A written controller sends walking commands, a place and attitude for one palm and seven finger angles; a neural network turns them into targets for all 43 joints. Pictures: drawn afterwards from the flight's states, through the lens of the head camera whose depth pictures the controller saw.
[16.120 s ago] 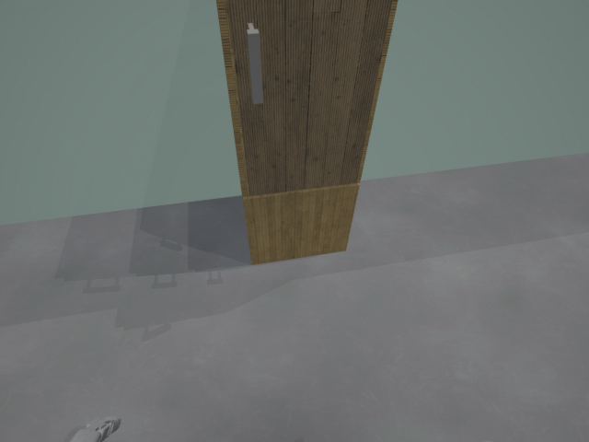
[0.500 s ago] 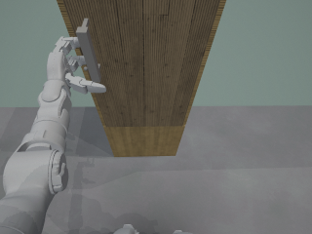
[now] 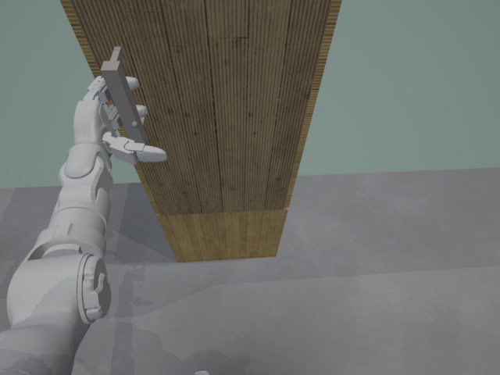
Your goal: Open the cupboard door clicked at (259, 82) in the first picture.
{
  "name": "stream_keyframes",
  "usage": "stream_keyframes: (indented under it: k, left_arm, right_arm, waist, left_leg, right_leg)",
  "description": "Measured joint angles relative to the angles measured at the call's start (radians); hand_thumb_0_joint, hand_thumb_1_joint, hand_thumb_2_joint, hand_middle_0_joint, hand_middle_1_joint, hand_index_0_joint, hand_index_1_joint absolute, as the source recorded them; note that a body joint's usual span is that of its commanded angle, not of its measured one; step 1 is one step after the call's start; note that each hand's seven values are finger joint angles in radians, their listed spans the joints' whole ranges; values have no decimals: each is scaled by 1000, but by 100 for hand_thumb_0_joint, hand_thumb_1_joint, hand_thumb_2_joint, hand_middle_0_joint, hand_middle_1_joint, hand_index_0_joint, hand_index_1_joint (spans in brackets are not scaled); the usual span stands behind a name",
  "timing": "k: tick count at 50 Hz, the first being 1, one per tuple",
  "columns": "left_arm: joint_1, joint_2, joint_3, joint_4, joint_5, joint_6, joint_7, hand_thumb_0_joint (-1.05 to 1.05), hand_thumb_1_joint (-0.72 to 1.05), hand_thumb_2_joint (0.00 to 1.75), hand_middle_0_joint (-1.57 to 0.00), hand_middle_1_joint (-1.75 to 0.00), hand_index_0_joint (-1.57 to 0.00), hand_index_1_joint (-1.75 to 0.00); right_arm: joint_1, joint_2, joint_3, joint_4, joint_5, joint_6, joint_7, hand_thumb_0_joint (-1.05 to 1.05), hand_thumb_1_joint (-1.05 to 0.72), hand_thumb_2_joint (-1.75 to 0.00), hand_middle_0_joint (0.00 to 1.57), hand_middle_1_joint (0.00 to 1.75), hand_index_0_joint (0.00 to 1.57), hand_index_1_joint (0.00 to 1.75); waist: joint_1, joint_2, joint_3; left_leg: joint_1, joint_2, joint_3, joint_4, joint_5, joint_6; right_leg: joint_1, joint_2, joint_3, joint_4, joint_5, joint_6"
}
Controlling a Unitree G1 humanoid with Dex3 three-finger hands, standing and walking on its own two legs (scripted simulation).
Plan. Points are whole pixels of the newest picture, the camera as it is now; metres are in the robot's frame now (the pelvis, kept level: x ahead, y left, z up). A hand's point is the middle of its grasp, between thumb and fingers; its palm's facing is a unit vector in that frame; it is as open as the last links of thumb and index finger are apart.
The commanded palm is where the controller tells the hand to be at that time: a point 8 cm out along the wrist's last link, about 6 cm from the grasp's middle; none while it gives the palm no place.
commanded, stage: close the thumb around the handle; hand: left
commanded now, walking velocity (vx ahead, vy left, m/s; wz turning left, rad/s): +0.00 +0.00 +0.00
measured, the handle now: (129, 100) +0.54 +0.18 +0.13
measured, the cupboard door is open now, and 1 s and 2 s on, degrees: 0 1 44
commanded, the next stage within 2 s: pull the door open along its arc in 0.80 s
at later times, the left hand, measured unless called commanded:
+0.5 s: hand (133, 126) +0.48 +0.16 +0.13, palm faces +0.03 -1.00 +0.00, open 9.6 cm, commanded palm +0.45 +0.21 +0.13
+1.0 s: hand (137, 124) +0.48 +0.16 +0.13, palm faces +0.05 -1.00 +0.00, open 5.9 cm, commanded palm +0.44 +0.21 +0.13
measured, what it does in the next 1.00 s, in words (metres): stands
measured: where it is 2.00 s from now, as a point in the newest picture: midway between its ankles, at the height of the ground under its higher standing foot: outside the picture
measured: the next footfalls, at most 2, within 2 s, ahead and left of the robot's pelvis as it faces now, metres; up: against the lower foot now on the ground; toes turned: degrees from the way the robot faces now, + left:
none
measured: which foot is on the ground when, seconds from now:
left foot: down 0.00-1.00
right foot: down 0.00-1.00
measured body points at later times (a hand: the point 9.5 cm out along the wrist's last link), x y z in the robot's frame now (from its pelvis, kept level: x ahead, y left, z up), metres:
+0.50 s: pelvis +0.00 +0.00 +0.00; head +0.06 +0.01 +0.45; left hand +0.47 +0.22 +0.13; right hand +0.03 -0.26 -0.12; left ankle +0.01 +0.09 -0.71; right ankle -0.03 -0.08 -0.71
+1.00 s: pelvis -0.01 +0.01 +0.00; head +0.05 +0.01 +0.44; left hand +0.47 +0.21 +0.13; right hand +0.00 -0.26 -0.12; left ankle +0.01 +0.09 -0.71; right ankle -0.03 -0.08 -0.71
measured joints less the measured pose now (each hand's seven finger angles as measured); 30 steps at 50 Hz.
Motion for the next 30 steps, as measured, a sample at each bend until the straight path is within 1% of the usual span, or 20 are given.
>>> stream_keyframes:
  k: [3, 8, 13, 20, 30]
  left_arm:
    - [9, -4, -10, -19, 3, -9, 3, -1, -50, 30, -30, -120, -30, -119]
    - [10, -7, -14, -21, -4, -2, 0, -1, -49, 30, -29, -120, -29, -119]
    - [27, -11, -13, -33, -10, 7, -2, -1, -39, 34, -29, -121, -29, -119]
    - [21, -15, -18, -24, -7, -3, 2, -1, -10, 47, -31, -124, -31, -122]
    - [-18, -14, -34, 10, -4, -14, 24, 0, 43, 70, -35, -129, -35, -129]
  right_arm:
    - [-9, -2, -3, 0, 1, 0, -1, 1, -91, -90, 20, 30, 21, 30]
    - [-27, -6, -6, 3, 3, 4, -3, 1, -91, -90, 20, 30, 21, 30]
    - [-32, -9, -7, -3, 5, 7, -5, 1, -91, -90, 20, 30, 21, 30]
    - [-35, -5, -2, 0, 6, 9, -6, 1, -91, -90, 20, 30, 21, 30]
    - [-22, -3, -3, 16, 1, 2, -6, 1, -91, -90, 20, 30, 21, 30]
  waist:
    - [4, 1, 3]
    - [6, 0, 6]
    - [6, 1, 2]
    - [5, -2, 8]
    - [1, 5, 12]
  left_leg:
    - [2, 0, -4, 2, -1, -1]
    - [8, -2, -4, -1, 1, -1]
    - [18, -2, 0, -9, 3, 0]
    - [21, -4, -2, -6, 4, 2]
    - [-1, -9, -6, 5, 7, 6]
  right_leg:
    - [4, 0, -4, 0, -1, -1]
    - [10, -1, -4, -3, 0, 0]
    - [18, -2, 1, -9, 3, 1]
    - [22, -3, -1, -5, 2, 3]
    - [2, -9, -7, 6, 4, 7]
